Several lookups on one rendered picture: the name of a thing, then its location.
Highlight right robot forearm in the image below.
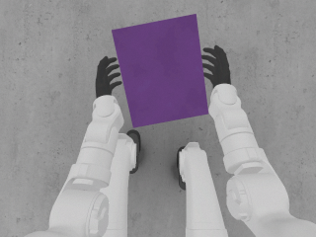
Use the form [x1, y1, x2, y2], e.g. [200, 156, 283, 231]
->
[208, 83, 289, 209]

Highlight left robot forearm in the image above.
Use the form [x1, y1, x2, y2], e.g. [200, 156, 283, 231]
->
[48, 95, 124, 226]

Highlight left robot upper arm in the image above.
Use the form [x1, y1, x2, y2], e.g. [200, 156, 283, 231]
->
[24, 189, 110, 237]

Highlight right robot upper arm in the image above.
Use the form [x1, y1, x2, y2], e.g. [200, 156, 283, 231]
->
[226, 172, 316, 237]

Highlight left robot thigh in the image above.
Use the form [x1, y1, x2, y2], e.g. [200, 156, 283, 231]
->
[98, 139, 137, 237]

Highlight carton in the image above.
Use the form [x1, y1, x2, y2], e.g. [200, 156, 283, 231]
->
[112, 14, 208, 128]

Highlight robot left hand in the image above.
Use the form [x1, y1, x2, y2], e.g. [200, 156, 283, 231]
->
[95, 56, 122, 99]

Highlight robot right hand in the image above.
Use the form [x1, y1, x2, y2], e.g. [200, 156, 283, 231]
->
[201, 45, 231, 89]

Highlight right robot foot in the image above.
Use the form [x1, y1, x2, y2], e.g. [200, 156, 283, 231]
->
[177, 146, 187, 191]

